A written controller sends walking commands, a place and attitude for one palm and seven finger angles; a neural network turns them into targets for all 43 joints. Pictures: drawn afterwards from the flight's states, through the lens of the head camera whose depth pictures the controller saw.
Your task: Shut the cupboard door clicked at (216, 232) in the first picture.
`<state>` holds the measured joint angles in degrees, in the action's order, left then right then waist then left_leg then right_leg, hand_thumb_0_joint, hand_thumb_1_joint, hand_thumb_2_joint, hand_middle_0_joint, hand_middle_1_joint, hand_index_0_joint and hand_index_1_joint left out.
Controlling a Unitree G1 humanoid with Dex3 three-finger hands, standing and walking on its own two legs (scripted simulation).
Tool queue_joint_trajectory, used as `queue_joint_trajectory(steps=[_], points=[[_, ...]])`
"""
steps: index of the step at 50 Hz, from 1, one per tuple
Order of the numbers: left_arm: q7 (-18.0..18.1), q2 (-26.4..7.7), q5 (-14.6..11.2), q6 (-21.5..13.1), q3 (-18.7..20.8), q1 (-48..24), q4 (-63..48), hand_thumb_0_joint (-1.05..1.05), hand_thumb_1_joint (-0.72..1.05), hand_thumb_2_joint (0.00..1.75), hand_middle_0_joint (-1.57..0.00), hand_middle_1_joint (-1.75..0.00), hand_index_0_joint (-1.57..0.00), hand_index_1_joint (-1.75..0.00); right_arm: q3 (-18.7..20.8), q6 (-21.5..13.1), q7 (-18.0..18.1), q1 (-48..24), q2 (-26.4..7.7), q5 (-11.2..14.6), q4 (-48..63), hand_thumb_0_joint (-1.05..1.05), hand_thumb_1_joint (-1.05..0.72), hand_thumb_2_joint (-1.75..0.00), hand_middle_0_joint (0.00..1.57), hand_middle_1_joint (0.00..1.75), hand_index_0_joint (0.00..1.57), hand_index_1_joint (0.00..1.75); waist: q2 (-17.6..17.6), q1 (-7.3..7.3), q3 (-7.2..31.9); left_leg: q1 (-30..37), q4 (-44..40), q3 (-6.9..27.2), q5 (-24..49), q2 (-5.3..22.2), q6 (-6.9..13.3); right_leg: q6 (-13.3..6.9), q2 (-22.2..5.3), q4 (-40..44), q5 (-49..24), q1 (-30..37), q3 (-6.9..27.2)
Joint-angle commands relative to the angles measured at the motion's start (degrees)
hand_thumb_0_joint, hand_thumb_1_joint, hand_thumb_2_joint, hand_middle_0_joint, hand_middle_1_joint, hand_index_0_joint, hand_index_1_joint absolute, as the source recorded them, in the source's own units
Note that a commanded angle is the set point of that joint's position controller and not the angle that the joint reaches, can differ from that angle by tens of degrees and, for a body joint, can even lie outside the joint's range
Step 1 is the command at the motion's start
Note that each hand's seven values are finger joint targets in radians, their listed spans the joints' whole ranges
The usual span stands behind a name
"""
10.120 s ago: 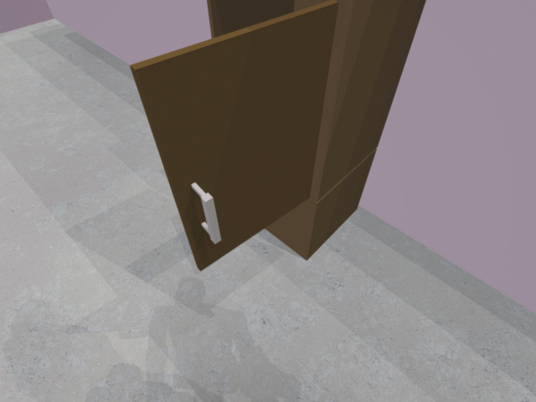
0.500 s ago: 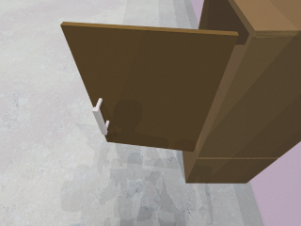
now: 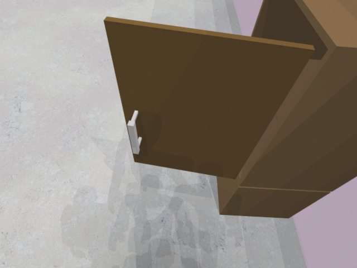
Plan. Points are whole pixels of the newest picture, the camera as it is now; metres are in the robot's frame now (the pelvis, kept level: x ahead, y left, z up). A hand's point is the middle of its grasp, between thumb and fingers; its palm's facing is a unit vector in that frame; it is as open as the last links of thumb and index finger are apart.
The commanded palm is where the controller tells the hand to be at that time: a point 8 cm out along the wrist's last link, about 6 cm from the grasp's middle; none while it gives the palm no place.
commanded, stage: come to a stop and stand still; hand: left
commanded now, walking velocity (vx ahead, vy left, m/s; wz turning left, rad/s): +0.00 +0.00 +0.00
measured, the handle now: (135, 133) +0.50 +0.17 -0.09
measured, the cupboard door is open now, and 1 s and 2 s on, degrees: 83 83 83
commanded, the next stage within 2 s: look again from close up in 1.26 s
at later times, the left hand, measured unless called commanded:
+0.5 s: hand out of the picture -0.01 +0.14 -0.17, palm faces +0.00 -0.98 -0.19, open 7.3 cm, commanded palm none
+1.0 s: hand out of the picture -0.01 +0.12 -0.18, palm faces +0.03 -0.99 -0.17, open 7.3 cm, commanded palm none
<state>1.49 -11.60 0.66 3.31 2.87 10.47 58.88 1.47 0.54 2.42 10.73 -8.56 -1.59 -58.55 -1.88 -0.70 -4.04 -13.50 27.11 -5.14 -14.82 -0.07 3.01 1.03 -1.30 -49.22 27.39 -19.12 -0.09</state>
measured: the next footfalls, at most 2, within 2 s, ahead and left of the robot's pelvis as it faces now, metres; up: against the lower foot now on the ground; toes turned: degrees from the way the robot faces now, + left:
right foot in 0.10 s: -0.03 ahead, -0.13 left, +0.00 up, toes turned -2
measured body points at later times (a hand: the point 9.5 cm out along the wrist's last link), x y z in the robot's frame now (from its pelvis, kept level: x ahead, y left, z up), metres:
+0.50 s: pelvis -0.02 -0.03 +0.00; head +0.00 -0.03 +0.45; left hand -0.01 +0.19 -0.16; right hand -0.05 -0.25 -0.16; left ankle -0.01 +0.09 -0.74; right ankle -0.07 -0.13 -0.74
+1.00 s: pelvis +0.01 -0.04 +0.00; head +0.03 -0.04 +0.45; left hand -0.01 +0.17 -0.16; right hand +0.00 -0.26 -0.16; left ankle -0.01 +0.09 -0.74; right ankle -0.07 -0.13 -0.74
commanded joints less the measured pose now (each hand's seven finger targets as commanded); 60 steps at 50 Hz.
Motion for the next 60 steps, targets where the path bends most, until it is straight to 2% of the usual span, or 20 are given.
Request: queue_joint_trajectory(steps=[1,3,4,5,6,7,8,9,13,15,21,23,29,38,39,45,47,49,51,60], points=[[0.25,-1.80,-0.30,-1.64,-0.29,1.35,-2.68,0.00,0.90,0.90,-0.20,-0.30,-0.20,-0.30,2.22,-0.46,0.34,6.18,-10.40,0.58,0.23,0.00,-0.90,-0.90,0.20,0.30,0.20,0.30,8.59,1.84,7.72,11.21,-5.48,11.65,35.57,14.81,6.18,-0.28,-0.20,14.28,-3.58,3.20,-1.89],[0.52,-2.43,-0.23,-2.22,-0.39,5.48,-0.84,0.00,0.90,0.90,-0.20,-0.30,-0.20,-0.30,2.13,-0.48,0.16,4.61,-10.07,1.19,0.04,0.00,-0.90,-0.90,0.20,0.30,0.20,0.30,6.95,0.19,8.05,8.39,-3.34,10.27,28.04,12.41,3.38,-0.65,-0.76,25.36,-14.29,9.80,-1.75],[0.76,-3.49,-0.01,-2.84,-0.49,6.51,-0.06,0.00,0.90,0.90,-0.20,-0.30,-0.20,-0.30,1.96,-0.58,-0.09,4.25,-8.34,1.49,-0.03,0.00,-0.90,-0.90,0.20,0.30,0.20,0.30,3.47,0.29,6.67,5.20,-1.76,8.93,21.03,9.36,0.93,-1.84,-2.82,29.65,-21.94,12.05,1.95],[0.80,-5.15,0.11,-3.22,-0.59,5.48,-0.01,0.00,0.90,0.90,-0.20,-0.30,-0.20,-0.30,1.68,-0.37,-0.41,4.08,-7.04,1.78,0.23,0.00,-0.90,-0.90,0.20,0.30,0.20,0.30,-0.54,1.63,5.07,2.78,-1.85,6.10,10.55,6.36,-1.70,-3.59,-7.65,30.26,-24.89,10.70,6.50],[0.66,-6.18,0.04,-3.26,-0.87,3.62,-0.33,0.00,0.90,0.90,-0.20,-0.30,-0.20,-0.30,1.40,-0.08,-0.91,4.09,-6.26,1.68,0.11,0.00,-0.90,-0.90,0.20,0.30,0.20,0.30,-1.55,2.40,3.89,4.46,-2.79,4.95,4.91,4.06,-2.88,-4.73,-10.22,30.44,-22.75,6.33,6.97],[0.62,-5.89,0.08,-3.51,-0.80,3.20,-0.06,0.00,0.90,0.90,-0.20,-0.30,-0.20,-0.30,1.21,0.01,-1.02,4.30,-5.96,1.09,-0.39,0.00,-0.90,-0.90,0.20,0.30,0.20,0.30,-4.57,2.53,4.07,5.51,-2.57,4.24,9.07,3.47,-3.05,-4.84,-8.71,28.95,-27.78,6.56,6.34],[0.69,-5.08,-0.12,-3.86,-1.03,3.97,0.51,0.00,0.90,0.90,-0.20,-0.30,-0.20,-0.30,1.19,-0.12,-0.89,4.23,-6.59,0.93,-1.02,0.00,-0.90,-0.90,0.20,0.30,0.20,0.30,-7.68,2.04,4.51,7.03,-2.34,4.25,10.90,4.32,-2.84,-4.42,-7.77,28.27,-30.84,6.70,5.80],[0.75,-4.17,-0.15,-4.03,-1.38,4.21,0.82,0.00,0.90,0.90,-0.20,-0.30,-0.20,-0.30,1.24,-0.28,-0.87,4.77,-6.52,1.05,-1.72,0.00,-0.90,-0.90,0.20,0.30,0.20,0.30,-7.33,2.09,4.43,7.61,-2.94,4.46,11.29,4.82,-2.61,-4.08,-7.19,28.41,-30.01,6.77,4.74],[0.75,-3.37,-0.39,-3.62,-1.71,4.86,1.75,0.00,0.90,0.90,-0.20,-0.30,-0.20,-0.30,0.67,-0.39,-0.85,5.21,-6.64,1.00,-4.04,0.00,-0.90,-0.90,0.20,0.30,0.20,0.30,-0.53,1.55,0.68,6.65,-6.18,5.64,9.07,5.94,-2.33,-3.10,-5.23,30.43,-17.88,5.49,4.36],[0.69,-2.98,-0.37,-3.53,-1.75,5.37,2.27,0.00,0.90,0.90,-0.20,-0.30,-0.20,-0.30,0.41,-0.35,-0.85,5.60,-6.07,0.93,-4.85,0.00,-0.90,-0.90,0.20,0.30,0.20,0.30,0.06,1.37,-1.22,5.35,-6.70,5.54,7.12,5.58,-2.50,-3.22,-5.09,31.44,-15.56,5.46,4.49],[0.65,-2.35,-0.60,-3.57,-1.88,6.61,3.61,0.00,0.90,0.90,-0.20,-0.30,-0.20,-0.30,-0.01,-0.36,-0.58,7.57,-5.11,0.77,-6.40,0.00,-0.90,-0.90,0.20,0.30,0.20,0.30,0.90,1.10,-2.41,4.66,-7.60,5.57,5.51,5.45,-2.72,-3.45,-4.93,32.59,-13.71,5.88,4.46],[0.64,-2.14,-0.64,-3.68,-1.85,6.97,3.85,0.00,0.90,0.90,-0.20,-0.30,-0.20,-0.30,-0.07,-0.48,-0.46,8.44,-4.96,0.77,-6.66,0.00,-0.90,-0.90,0.20,0.30,0.20,0.30,1.58,1.18,-1.58,4.96,-7.72,5.53,6.44,5.64,-2.71,-3.41,-4.85,32.47,-14.66,6.63,4.31],[0.76,-1.30,-0.67,-3.78,-1.91,7.97,4.43,0.00,0.90,0.90,-0.20,-0.30,-0.20,-0.30,-0.18,-0.61,-0.21,10.20,-4.00,0.88,-7.47,0.00,-0.90,-0.90,0.20,0.30,0.20,0.30,0.37,1.00,-1.68,4.48,-7.28,5.34,7.63,5.91,-2.65,-3.48,-4.69,32.63,-15.92,7.98,3.54],[1.02,-0.68,-0.65,-4.21,-1.83,9.70,4.88,0.00,0.90,0.90,-0.20,-0.30,-0.20,-0.30,-0.02,-1.15,0.18,10.45,-3.62,0.90,-7.77,0.00,-0.90,-0.90,0.20,0.30,0.20,0.30,0.76,0.99,0.86,6.68,-5.47,5.10,14.29,6.39,-2.58,-3.41,-5.00,30.76,-25.24,9.88,3.04],[1.08,-0.47,-0.54,-4.28,-1.85,9.93,4.95,0.00,0.90,0.90,-0.20,-0.30,-0.20,-0.30,0.04,-1.14,0.24,10.46,-3.32,0.97,-7.64,0.00,-0.90,-0.90,0.20,0.30,0.20,0.30,-0.14,0.95,0.92,6.74,-5.20,4.97,14.50,6.43,-2.54,-3.38,-4.96,30.87,-26.45,10.24,2.85],[1.15,-0.28,-0.46,-4.24,-1.85,10.31,5.10,0.00,0.90,0.90,-0.20,-0.30,-0.20,-0.30,0.07,-1.18,0.45,9.47,-3.40,0.95,-7.63,0.00,-0.90,-0.90,0.20,0.30,0.20,0.30,1.12,1.07,-0.21,6.83,-4.66,4.83,16.67,6.44,-2.68,-3.19,-5.12,30.23,-29.70,10.21,2.63],[1.17,-0.49,-0.47,-4.27,-1.84,10.43,5.18,0.00,0.90,0.90,-0.20,-0.30,-0.20,-0.30,0.01,-1.24,0.56,9.25,-3.75,0.89,-7.61,0.00,-0.90,-0.90,0.20,0.30,0.20,0.30,0.93,1.12,0.97,7.91,-4.17,4.87,18.52,6.54,-2.62,-3.12,-5.22,29.96,-31.71,10.83,2.56],[1.23,-0.34,-0.36,-4.28,-1.86,10.51,5.19,0.00,0.90,0.90,-0.20,-0.30,-0.20,-0.30,0.09,-1.15,0.60,8.93,-3.55,0.94,-7.52,0.00,-0.90,-0.90,0.20,0.30,0.20,0.30,-0.37,1.05,0.35,7.85,-3.99,4.63,18.61,6.58,-2.61,-2.99,-5.10,30.05,-33.04,10.91,2.32],[1.24,-0.81,-0.43,-4.36,-1.81,10.42,5.11,0.00,0.90,0.90,-0.20,-0.30,-0.20,-0.30,0.09,-1.23,0.62,8.67,-4.14,0.90,-7.32,0.00,-0.90,-0.90,0.20,0.30,0.20,0.30,0.13,1.15,1.43,8.61,-3.66,4.48,20.52,6.55,-2.71,-2.97,-5.36,29.47,-35.46,11.63,2.30],[1.19,-1.40,-0.43,-4.16,-1.77,10.08,4.93,0.00,0.90,0.90,-0.20,-0.30,-0.20,-0.30,-0.07,-1.10,0.72,7.66,-4.87,0.83,-7.05,0.00,-0.90,-0.90,0.20,0.30,0.20,0.30,0.95,0.98,0.48,8.58,-3.76,4.39,21.14,6.51,-2.84,-2.89,-5.32,29.84,-36.00,12.27,2.20]])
